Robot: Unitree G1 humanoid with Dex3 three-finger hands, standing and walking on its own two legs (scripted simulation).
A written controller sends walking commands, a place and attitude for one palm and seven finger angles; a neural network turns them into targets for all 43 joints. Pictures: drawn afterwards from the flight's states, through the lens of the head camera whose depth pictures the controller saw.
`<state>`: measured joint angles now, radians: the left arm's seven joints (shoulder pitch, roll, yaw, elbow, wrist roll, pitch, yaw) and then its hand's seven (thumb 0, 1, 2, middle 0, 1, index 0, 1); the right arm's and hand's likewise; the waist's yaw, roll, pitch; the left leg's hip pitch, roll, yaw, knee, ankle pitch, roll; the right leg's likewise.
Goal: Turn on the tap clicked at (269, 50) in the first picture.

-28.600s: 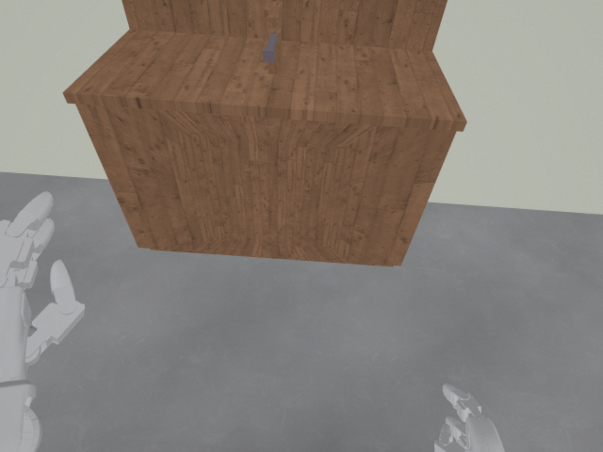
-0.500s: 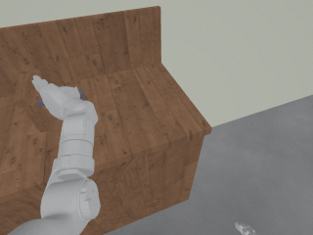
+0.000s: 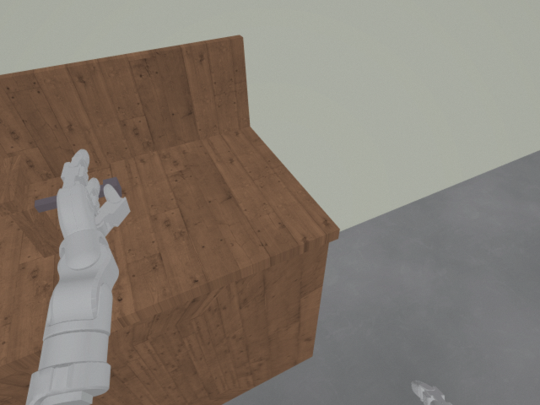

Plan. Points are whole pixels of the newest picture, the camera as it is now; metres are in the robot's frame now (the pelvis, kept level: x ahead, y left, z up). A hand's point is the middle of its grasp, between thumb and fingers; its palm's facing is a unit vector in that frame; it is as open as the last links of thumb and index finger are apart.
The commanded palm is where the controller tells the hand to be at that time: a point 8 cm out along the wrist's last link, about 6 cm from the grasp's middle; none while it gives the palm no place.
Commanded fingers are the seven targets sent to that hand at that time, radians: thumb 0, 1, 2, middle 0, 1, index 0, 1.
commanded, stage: draw the hand back beside the body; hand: left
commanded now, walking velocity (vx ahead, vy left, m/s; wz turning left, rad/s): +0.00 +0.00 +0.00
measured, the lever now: (112, 188) +0.47 +0.32 +0.09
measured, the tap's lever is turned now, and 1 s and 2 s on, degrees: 85 85 85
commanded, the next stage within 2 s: step back with the hand held close in 1.20 s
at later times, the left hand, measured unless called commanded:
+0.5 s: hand (71, 270) +0.23 +0.25 +0.16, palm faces +0.37 -0.90 -0.23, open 7.6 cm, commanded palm +0.19 +0.29 +0.17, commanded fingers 0.00 0.90 0.90 -0.19 -0.27 -0.19 -0.27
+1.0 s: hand (17, 334) +0.15 +0.27 +0.16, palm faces +0.43 -0.84 -0.34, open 7.4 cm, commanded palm +0.11 +0.30 +0.17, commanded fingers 0.00 0.90 0.90 -0.20 -0.30 -0.20 -0.30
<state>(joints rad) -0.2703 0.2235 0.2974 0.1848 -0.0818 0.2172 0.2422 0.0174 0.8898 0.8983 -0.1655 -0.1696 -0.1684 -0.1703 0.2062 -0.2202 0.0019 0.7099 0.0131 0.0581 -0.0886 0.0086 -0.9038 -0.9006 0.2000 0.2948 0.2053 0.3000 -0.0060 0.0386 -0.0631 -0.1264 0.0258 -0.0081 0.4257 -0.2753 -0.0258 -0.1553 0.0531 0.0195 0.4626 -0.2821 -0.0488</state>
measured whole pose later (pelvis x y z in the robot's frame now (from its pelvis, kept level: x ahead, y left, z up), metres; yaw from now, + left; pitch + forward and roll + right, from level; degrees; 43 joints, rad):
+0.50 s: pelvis -0.04 +0.02 +0.01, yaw +0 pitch -6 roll +0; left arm 0.05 0.31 0.23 -0.02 -0.07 -0.09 0.10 0.02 0.89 0.90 -0.19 -0.24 -0.19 -0.24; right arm 0.16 -0.19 0.04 0.66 0.00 -0.06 -0.07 0.01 -0.90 -0.90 0.20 0.30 0.21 0.30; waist 0.03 0.04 0.04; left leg -0.06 0.01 -0.01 0.34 -0.18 -0.01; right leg -0.06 0.04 0.02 0.32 -0.16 -0.03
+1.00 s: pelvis -0.04 +0.02 +0.01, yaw +2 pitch -7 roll +0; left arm 0.42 0.32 0.26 -0.38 -0.05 -0.12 0.11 0.02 0.89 0.90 -0.21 -0.30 -0.21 -0.30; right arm 0.17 -0.21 0.01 0.66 -0.02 -0.12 -0.05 0.01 -0.90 -0.90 0.20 0.29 0.21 0.30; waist 0.07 0.05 0.05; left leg -0.04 0.01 -0.03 0.34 -0.19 -0.01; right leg -0.02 0.03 0.00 0.31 -0.17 -0.02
